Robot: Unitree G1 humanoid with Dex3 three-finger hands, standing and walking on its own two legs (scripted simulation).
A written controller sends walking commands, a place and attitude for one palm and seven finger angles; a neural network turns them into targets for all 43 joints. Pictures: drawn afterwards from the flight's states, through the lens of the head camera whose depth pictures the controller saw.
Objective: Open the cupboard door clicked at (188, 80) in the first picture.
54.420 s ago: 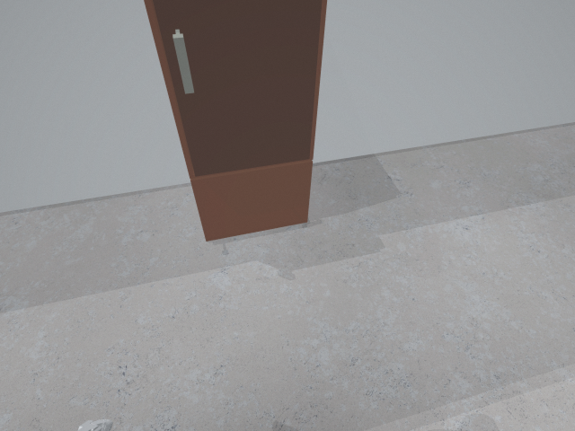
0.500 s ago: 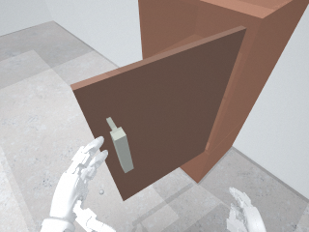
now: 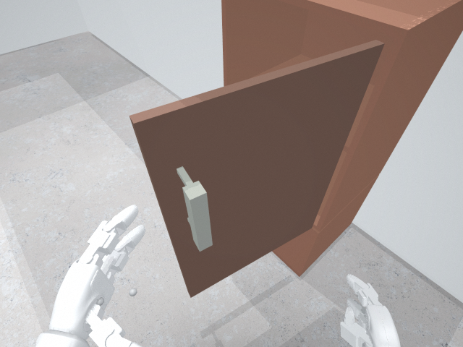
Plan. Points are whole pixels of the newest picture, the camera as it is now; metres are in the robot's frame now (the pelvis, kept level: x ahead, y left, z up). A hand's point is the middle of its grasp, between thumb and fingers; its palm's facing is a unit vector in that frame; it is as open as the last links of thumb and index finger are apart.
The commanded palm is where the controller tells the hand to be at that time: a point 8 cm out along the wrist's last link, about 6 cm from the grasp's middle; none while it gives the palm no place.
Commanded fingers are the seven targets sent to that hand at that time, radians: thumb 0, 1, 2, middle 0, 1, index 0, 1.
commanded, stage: draw the hand back to the body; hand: left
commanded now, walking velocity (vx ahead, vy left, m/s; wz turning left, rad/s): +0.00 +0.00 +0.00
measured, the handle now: (193, 209) +0.31 +0.09 +0.11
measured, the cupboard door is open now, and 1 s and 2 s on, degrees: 79 79 79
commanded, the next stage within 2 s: step back with the hand held close in 1.48 s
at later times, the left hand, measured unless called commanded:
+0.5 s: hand (77, 271) +0.18 +0.21 +0.15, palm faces +0.11 -0.97 -0.23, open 15.7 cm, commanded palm +0.14 +0.26 +0.17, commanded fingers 0.00 -0.12 0.47 -0.16 -0.30 -0.16 -0.30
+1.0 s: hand (34, 221) +0.22 +0.26 +0.19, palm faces +0.38 -0.84 -0.40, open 10.3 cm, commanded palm +0.17 +0.30 +0.22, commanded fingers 0.00 0.76 0.84 -0.19 -0.30 -0.19 -0.30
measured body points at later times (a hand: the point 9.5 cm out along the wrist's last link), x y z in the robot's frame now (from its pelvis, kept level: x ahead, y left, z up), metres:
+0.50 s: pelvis +0.00 +0.02 +0.02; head -0.02 +0.01 +0.47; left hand +0.17 +0.26 +0.16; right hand +0.19 -0.20 -0.03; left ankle +0.01 +0.11 -0.69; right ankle +0.00 -0.11 -0.69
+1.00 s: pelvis +0.03 +0.01 +0.05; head +0.01 +0.00 +0.50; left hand +0.20 +0.30 +0.21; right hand +0.21 -0.21 -0.03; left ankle +0.01 +0.11 -0.69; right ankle +0.00 -0.11 -0.69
